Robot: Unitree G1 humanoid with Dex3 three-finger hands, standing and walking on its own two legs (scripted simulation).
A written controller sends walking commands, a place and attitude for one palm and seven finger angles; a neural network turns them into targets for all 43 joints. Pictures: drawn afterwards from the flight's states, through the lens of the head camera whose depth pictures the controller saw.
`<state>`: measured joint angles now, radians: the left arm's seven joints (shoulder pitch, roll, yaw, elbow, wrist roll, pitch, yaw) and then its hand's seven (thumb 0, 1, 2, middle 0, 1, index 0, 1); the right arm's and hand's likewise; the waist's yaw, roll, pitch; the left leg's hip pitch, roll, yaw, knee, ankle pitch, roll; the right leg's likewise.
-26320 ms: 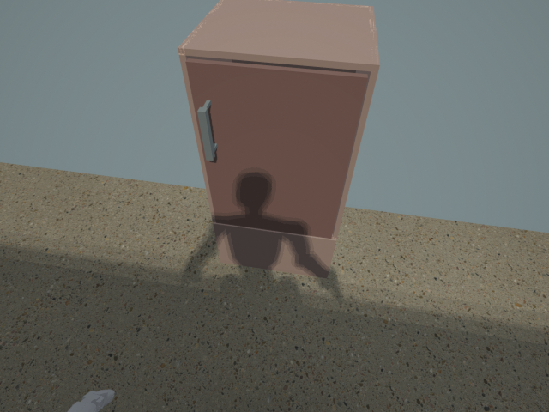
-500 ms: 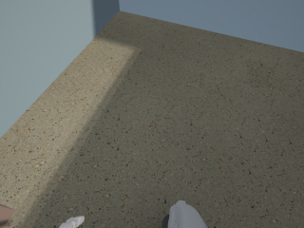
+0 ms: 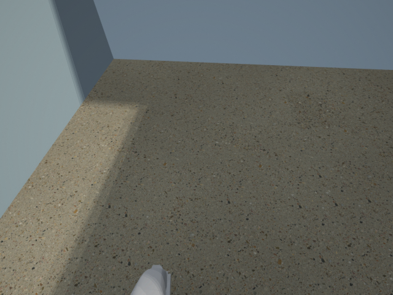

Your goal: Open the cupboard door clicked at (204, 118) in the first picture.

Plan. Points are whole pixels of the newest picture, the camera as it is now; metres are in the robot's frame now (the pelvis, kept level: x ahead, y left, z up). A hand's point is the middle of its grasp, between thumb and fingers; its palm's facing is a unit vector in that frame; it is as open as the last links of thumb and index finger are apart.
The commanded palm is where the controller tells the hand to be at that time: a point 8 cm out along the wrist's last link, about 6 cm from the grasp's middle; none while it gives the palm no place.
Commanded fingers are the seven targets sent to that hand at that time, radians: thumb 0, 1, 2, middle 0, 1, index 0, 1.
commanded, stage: walk to a spot facing it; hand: left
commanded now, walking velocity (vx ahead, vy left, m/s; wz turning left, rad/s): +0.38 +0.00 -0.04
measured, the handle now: out of the picture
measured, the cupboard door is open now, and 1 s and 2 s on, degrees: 44 44 44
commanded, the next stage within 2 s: turn to face it in 0.28 s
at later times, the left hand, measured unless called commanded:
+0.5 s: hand (149, 225) +0.31 +0.17 -0.17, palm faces -0.02 -0.98 -0.21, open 7.3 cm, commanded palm none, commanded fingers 0.00 0.90 0.90 -0.20 -0.30 -0.20 -0.30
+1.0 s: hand (159, 197) +0.42 +0.16 -0.20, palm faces +0.30 -0.94 -0.16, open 7.3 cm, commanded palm none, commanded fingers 0.00 0.90 0.90 -0.20 -0.30 -0.20 -0.30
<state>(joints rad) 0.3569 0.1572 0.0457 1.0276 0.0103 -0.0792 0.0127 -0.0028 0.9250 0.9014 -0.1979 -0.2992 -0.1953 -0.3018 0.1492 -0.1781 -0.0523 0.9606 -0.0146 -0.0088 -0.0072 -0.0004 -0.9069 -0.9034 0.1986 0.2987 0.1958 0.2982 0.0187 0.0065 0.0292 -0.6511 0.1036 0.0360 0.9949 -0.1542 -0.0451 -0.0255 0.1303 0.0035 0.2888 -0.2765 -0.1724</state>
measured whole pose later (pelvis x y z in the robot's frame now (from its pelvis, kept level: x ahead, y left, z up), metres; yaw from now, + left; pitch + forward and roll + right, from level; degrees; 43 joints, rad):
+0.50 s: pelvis +0.25 -0.01 +0.00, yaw -2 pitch +0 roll +0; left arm 0.22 0.18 0.05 1.00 0.03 -0.03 0.00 0.01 0.94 0.90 -0.20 -0.30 -0.19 -0.30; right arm 0.40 -0.14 -0.02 1.12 -0.01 -0.06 -0.03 0.00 -0.91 -0.90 0.20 0.30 0.20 0.30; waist -0.01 0.00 0.07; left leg -0.09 -0.01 0.09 0.42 -0.33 0.04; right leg -0.59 -0.11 -0.01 0.85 -0.17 0.06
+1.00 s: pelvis +0.37 -0.04 -0.03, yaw +17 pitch +1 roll -2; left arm 0.16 0.21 0.06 0.91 0.03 0.02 0.01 -0.01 0.92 0.90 -0.20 -0.30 -0.20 -0.30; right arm 0.14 -0.25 -0.08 0.89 -0.02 0.02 0.02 0.00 -0.91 -0.90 0.19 0.30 0.19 0.30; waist -0.03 -0.05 0.04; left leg -0.43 0.07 0.11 0.72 -0.30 0.00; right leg -0.32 -0.18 -0.32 0.76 -0.43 0.05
